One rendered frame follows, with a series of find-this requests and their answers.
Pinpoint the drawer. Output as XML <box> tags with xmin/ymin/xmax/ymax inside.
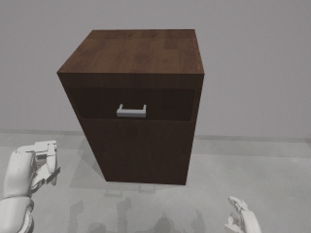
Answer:
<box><xmin>69</xmin><ymin>86</ymin><xmax>195</xmax><ymax>121</ymax></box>

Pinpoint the cabinet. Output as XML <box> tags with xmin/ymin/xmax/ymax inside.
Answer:
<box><xmin>56</xmin><ymin>29</ymin><xmax>205</xmax><ymax>185</ymax></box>

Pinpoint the handle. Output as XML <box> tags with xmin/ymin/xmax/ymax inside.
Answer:
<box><xmin>117</xmin><ymin>104</ymin><xmax>147</xmax><ymax>117</ymax></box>

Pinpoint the robot right hand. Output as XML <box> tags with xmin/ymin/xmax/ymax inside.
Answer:
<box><xmin>225</xmin><ymin>196</ymin><xmax>262</xmax><ymax>233</ymax></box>

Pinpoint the left robot forearm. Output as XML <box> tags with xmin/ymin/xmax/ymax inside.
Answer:
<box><xmin>0</xmin><ymin>196</ymin><xmax>35</xmax><ymax>233</ymax></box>

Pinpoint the robot left hand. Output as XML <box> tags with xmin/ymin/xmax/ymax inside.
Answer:
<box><xmin>3</xmin><ymin>140</ymin><xmax>60</xmax><ymax>199</ymax></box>

